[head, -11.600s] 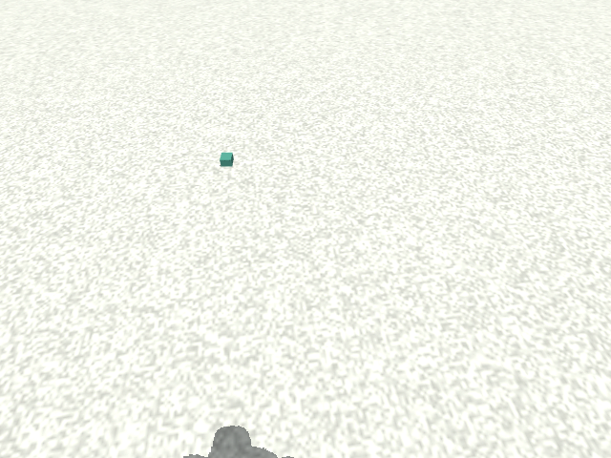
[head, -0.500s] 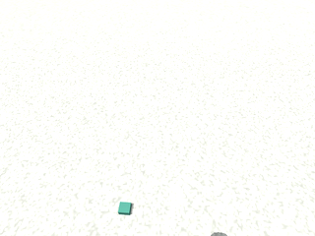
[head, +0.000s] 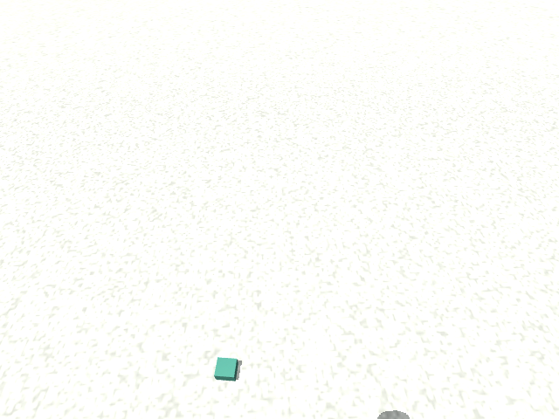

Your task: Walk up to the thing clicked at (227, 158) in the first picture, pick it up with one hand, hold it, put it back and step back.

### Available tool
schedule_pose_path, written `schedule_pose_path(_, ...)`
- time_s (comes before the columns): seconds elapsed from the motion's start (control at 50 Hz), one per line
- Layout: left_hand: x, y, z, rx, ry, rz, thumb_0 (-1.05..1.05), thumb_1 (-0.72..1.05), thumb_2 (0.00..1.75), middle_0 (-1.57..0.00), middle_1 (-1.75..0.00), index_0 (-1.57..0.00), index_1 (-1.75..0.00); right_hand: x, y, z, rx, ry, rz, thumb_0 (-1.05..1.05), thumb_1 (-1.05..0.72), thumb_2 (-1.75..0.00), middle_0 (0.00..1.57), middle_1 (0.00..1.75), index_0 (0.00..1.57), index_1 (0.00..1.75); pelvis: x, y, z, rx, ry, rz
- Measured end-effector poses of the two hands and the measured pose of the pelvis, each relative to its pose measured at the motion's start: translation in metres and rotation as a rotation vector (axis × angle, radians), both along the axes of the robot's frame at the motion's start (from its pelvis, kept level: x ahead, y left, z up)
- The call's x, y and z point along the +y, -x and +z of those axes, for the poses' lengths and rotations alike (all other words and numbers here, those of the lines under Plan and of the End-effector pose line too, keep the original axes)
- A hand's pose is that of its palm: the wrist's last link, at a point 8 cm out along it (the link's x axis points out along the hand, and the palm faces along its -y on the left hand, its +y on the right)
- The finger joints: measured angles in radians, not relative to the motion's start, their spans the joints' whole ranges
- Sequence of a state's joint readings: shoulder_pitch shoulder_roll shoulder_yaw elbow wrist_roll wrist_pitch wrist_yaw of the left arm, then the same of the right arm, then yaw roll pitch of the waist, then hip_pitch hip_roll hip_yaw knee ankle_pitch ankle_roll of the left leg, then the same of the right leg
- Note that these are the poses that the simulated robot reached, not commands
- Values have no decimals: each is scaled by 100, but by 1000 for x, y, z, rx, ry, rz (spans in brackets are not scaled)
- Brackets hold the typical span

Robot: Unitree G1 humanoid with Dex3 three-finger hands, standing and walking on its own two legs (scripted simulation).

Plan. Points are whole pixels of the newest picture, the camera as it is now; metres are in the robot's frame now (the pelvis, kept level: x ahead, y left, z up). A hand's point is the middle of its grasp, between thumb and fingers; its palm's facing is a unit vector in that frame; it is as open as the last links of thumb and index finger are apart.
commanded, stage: stand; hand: left
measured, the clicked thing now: (226, 369) +0.43 +0.22 -0.76
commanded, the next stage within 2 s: none
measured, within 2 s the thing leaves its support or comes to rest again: neither
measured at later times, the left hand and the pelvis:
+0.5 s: hand out of the picture +0.06 +0.27 -0.16, palm faces +0.00 -0.94 -0.35, open 7.3 cm; pelvis -0.01 +0.01 +0.00, yaw +1 degrees
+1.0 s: hand out of the picture +0.05 +0.28 -0.16, palm faces +0.00 -0.94 -0.35, open 7.3 cm; pelvis -0.01 +0.02 +0.00, yaw +2 degrees
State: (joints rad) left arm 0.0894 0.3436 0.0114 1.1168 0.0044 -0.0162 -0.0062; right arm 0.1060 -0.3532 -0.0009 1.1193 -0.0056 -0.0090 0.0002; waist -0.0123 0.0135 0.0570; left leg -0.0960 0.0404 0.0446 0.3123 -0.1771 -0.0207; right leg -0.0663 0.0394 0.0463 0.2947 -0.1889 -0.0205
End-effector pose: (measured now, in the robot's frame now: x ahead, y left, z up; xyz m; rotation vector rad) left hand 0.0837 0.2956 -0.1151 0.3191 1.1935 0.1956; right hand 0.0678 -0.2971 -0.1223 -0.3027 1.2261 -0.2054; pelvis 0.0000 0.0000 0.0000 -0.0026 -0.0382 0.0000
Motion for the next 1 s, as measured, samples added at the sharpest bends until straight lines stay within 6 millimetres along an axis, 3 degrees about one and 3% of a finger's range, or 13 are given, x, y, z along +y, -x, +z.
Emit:
schedule_pose_path(0.5, 18, 32, -4, 46, -3, 36, 1, 91, 90, -21, -30, -21, -30, 16, 3, 1, 7, 1, 19, 1, -90, -90, 20, 30, 20, 30, 14, 7, 0, -2, -2, 15)
schedule_pose_path(1.0, 25, 41, -5, 47, -2, 38, 1, 91, 90, -21, -30, -21, -30, 24, 8, 0, 16, -3, 26, 1, -90, -90, 20, 30, 20, 30, 21, 11, 0, -3, -2, 27)
